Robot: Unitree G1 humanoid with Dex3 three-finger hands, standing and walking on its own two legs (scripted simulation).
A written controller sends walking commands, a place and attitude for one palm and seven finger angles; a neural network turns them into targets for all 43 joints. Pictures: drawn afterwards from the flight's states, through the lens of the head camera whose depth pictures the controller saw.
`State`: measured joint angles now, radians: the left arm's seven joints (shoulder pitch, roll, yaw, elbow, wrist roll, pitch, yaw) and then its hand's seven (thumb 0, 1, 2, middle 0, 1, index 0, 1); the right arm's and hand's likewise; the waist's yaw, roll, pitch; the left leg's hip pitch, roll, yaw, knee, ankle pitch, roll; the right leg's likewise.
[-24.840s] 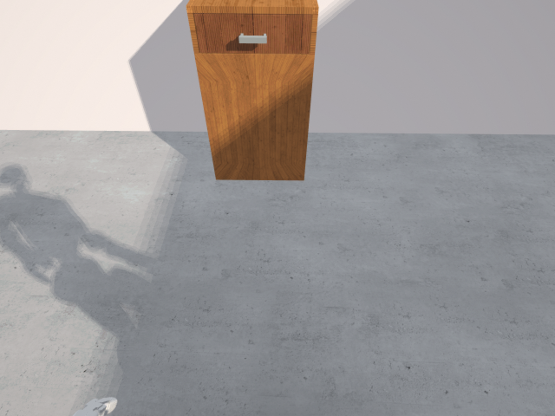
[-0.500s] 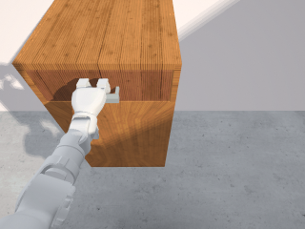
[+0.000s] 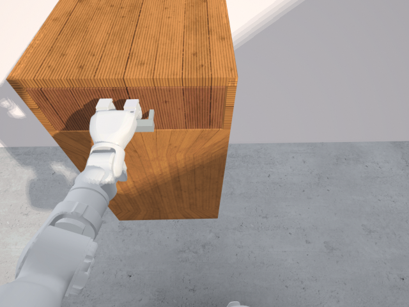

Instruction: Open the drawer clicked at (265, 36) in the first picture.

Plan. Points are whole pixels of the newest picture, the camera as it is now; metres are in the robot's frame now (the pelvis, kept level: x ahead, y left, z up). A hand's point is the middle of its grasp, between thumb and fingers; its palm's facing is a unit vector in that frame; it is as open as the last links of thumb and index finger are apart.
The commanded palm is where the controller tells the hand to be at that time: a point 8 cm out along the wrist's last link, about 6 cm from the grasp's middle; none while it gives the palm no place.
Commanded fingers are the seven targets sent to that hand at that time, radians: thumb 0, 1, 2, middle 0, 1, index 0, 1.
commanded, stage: lower the fingers behind the handle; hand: left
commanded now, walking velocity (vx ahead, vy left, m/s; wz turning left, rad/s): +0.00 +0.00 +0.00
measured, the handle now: (132, 119) +0.53 +0.17 +0.03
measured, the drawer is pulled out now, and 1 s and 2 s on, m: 0.00 0.00 0.00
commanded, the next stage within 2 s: lift the fingers back up to retry in 0.02 s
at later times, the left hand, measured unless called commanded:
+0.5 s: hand (124, 136) +0.46 +0.17 +0.04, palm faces +0.00 -0.04 -1.00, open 14.0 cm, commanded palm +0.43 +0.18 +0.11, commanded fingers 0.00 -0.50 0.30 -0.30 -1.20 -0.30 -1.20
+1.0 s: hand (120, 134) +0.44 +0.17 +0.07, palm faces -0.05 -0.04 -1.00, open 13.8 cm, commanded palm +0.43 +0.18 +0.14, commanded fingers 0.00 -0.50 0.30 -0.30 -1.20 -0.30 -1.20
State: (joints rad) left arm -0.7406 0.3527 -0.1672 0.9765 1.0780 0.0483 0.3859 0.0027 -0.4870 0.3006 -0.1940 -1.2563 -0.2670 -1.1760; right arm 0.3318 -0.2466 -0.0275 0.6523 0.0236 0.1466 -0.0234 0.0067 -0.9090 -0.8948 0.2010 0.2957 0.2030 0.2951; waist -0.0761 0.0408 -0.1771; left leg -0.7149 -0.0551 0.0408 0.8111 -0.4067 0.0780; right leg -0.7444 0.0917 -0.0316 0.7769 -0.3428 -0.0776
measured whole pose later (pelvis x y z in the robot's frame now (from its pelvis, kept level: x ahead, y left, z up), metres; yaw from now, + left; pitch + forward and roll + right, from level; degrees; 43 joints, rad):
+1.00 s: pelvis +0.02 +0.00 +0.02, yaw +1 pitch +11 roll +0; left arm -0.62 0.34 -0.21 0.75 1.04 0.00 0.19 0.00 -0.49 0.30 -0.32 -1.20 -0.32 -1.20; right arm 0.23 -0.25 -0.03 0.63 0.03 0.17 -0.04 0.01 -0.91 -0.89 0.20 0.30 0.20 0.30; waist -0.02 0.04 -0.12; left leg -0.44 -0.07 0.03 0.61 -0.35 0.08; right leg -0.48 0.08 -0.02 0.60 -0.31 -0.08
